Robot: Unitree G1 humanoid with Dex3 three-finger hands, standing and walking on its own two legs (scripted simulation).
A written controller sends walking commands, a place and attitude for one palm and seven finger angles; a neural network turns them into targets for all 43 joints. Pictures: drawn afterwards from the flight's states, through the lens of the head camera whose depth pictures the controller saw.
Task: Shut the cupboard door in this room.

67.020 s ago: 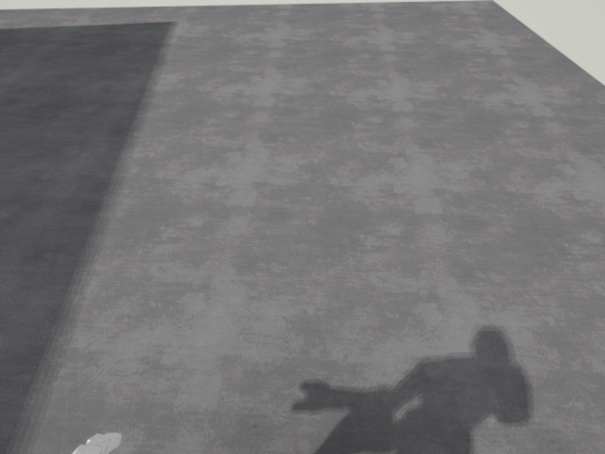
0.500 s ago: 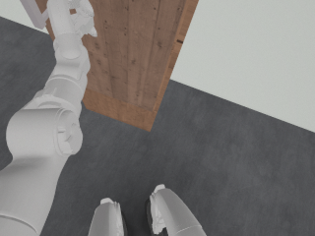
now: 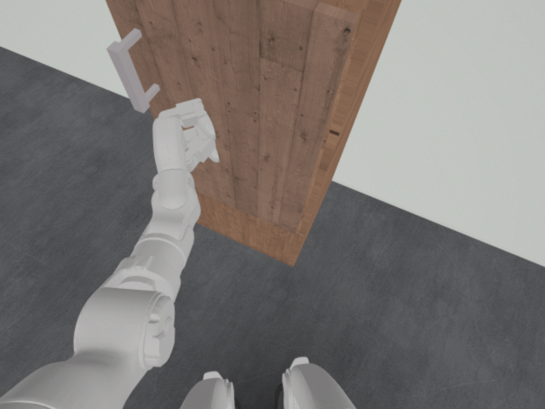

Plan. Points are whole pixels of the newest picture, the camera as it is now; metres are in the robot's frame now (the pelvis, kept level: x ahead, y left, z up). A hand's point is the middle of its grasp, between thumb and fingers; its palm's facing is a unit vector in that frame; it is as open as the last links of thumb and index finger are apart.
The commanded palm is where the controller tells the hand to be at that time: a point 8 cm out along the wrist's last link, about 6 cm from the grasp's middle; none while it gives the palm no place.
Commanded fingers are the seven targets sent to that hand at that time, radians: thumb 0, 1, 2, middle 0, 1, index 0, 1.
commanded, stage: pull the fist back off the door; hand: left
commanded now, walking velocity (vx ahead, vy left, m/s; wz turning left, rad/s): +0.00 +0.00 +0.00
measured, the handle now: (137, 72) +0.63 +0.16 +0.06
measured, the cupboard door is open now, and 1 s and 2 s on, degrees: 0 0 0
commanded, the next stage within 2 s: draw the hand back to the body in 0.10 s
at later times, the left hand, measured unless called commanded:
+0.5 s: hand (172, 164) +0.43 +0.09 +0.09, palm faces +0.10 -0.99 -0.05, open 3.1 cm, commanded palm +0.38 +0.14 +0.11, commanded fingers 0.00 0.90 0.90 -1.30 -1.50 -1.30 -1.50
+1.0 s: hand (23, 269) +0.28 +0.19 +0.17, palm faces +0.16 -0.96 -0.23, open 3.3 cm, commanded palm +0.24 +0.24 +0.19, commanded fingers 0.00 0.90 0.90 -0.75 -0.90 -0.75 -0.90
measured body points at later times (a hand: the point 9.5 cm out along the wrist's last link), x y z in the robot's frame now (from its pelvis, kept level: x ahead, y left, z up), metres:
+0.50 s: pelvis +0.00 -0.01 +0.03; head +0.08 -0.04 +0.47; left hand +0.42 +0.14 +0.10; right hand +0.03 -0.25 -0.11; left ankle -0.01 +0.09 -0.66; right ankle +0.00 -0.08 -0.66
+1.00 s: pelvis +0.01 +0.01 +0.08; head +0.00 -0.01 +0.53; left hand +0.27 +0.24 +0.18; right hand +0.22 -0.20 +0.00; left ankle -0.01 +0.09 -0.66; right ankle +0.00 -0.08 -0.66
